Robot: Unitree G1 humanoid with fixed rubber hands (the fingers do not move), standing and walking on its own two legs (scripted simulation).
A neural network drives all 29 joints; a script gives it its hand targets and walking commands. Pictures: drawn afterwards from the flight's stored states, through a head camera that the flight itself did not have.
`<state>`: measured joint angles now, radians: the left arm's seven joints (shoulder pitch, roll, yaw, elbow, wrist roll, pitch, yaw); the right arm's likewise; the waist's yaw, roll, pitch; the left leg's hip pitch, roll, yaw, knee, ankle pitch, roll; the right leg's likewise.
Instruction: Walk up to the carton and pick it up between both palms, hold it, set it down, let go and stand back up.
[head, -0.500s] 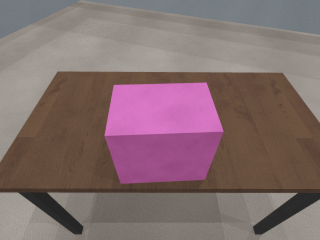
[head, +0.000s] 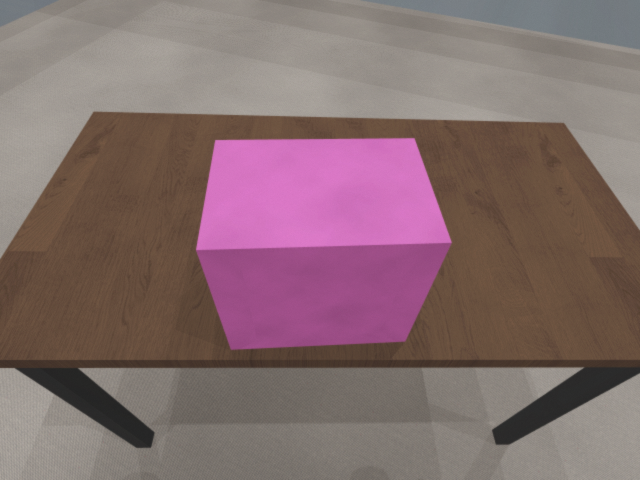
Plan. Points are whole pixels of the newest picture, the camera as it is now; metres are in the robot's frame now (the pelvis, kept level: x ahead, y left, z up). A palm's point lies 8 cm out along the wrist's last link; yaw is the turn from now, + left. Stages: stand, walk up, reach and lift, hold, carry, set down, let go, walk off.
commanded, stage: reach and lift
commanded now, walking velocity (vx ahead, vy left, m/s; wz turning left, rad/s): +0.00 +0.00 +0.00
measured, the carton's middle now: (318, 249) +0.41 +0.00 +0.05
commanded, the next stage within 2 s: none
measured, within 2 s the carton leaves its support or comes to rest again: neither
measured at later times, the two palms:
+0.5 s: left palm out of the picture +0.15 +0.23 -0.08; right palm out of the picture +0.12 -0.20 -0.08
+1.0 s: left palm out of the picture +0.15 +0.23 -0.04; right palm out of the picture +0.11 -0.21 -0.04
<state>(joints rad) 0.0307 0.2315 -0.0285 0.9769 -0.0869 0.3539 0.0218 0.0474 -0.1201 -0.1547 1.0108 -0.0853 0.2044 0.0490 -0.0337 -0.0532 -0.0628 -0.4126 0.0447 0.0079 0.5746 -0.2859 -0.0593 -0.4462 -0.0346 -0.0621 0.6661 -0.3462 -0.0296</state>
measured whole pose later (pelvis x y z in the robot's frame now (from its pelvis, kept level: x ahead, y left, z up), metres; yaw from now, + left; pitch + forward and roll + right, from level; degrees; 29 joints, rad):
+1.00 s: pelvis -0.01 +0.03 +0.02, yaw -5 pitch -2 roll +0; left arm 0.28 0.17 -0.05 0.19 -0.07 0.47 0.08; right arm 0.28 -0.17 -0.08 0.42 0.07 0.18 0.10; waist 0.04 -0.03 0.03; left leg -0.08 0.06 0.10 0.29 -0.16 -0.03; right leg -0.12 0.00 0.02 0.31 -0.15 0.01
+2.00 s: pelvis +0.02 +0.03 +0.02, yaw -3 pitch -2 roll -1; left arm 0.26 0.23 -0.01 0.08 -0.19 0.03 0.05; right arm 0.29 -0.26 -0.02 0.15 0.27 -0.10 0.02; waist 0.03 -0.01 -0.01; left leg -0.04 0.07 0.06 0.30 -0.21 -0.05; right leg -0.04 0.00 -0.02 0.27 -0.18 0.00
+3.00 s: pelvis -0.01 +0.02 +0.03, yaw -3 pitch -1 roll -1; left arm -0.41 0.37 0.09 0.11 -0.31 0.63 0.07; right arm -0.50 -0.42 -0.03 0.42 0.41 0.36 -0.04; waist 0.00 -0.01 -0.02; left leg -0.14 0.08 0.04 0.31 -0.16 -0.05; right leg -0.13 0.02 -0.03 0.26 -0.13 -0.01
